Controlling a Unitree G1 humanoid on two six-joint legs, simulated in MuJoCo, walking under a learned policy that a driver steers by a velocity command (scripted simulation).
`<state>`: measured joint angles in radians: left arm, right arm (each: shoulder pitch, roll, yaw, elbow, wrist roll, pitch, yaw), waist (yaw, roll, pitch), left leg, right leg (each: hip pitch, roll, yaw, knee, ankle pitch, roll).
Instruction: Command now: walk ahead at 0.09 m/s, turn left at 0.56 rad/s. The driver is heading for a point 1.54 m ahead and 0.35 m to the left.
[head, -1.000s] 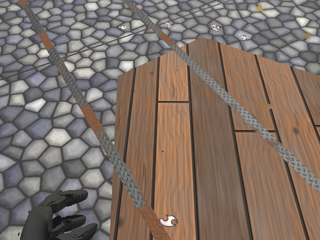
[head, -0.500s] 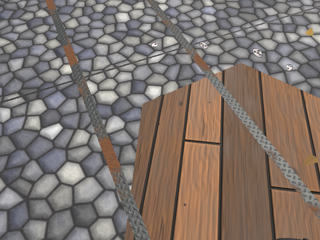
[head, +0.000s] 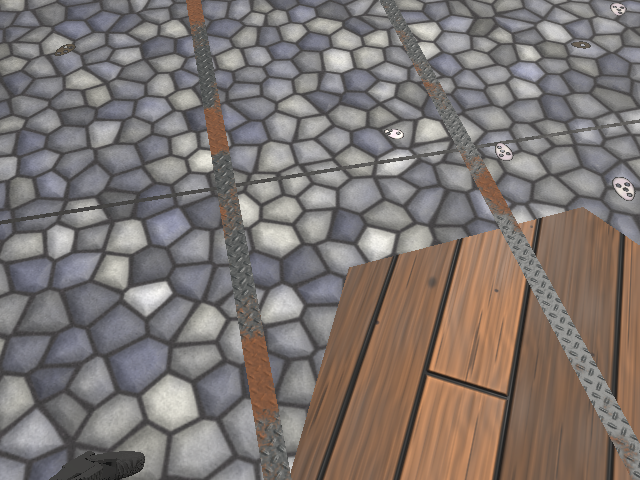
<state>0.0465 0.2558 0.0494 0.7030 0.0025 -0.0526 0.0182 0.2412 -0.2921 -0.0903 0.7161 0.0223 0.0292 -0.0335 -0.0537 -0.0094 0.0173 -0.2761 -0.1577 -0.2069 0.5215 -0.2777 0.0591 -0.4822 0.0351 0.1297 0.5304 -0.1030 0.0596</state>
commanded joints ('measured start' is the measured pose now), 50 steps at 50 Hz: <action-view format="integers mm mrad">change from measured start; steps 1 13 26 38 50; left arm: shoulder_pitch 92 42 -30 8 236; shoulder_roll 171 145 157 111 174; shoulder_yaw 56 51 69 46 51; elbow -53 -65 -85 -44 25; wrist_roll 15 17 -1 -12 -4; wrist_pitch -27 48 54 51 -29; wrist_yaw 8 31 27 3 -12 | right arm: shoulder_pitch -56 -38 6 -46 -108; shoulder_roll -67 -70 -211 -157 -139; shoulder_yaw -10 -10 -43 -16 -7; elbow -109 -139 -164 -167 -160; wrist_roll -8 -4 -54 -28 -3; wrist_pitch -13 27 -23 0 -67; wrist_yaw -5 5 27 -1 18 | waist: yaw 80 63 17 22 84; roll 77 -155 185 173 -140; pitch -176 -132 -75 -115 86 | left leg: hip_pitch -45 -262 147 126 -575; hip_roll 156 180 456 347 153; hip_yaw -192 179 -223 -155 74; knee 121 490 -210 -144 517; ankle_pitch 148 -125 350 358 -168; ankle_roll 37 -153 226 169 -50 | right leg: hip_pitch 341 332 -237 9 474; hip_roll -156 -290 -60 -38 -364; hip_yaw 80 4 -61 -76 395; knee -141 -215 624 277 -361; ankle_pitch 244 210 -438 -259 -547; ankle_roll -86 -293 -14 19 -305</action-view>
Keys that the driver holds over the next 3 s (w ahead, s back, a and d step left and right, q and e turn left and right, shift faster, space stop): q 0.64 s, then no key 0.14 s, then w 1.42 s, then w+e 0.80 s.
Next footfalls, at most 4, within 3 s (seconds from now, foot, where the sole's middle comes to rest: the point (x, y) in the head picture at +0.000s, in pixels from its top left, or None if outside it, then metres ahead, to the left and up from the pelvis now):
0.02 right None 0.14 -0.12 -0.77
0.44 left None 0.04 0.13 -0.77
0.92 right None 0.11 -0.08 -0.77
1.34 left None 0.22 0.28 -0.77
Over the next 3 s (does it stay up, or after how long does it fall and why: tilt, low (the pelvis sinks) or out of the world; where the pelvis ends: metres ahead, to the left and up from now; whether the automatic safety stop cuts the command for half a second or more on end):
stays up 0.96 0.46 -0.01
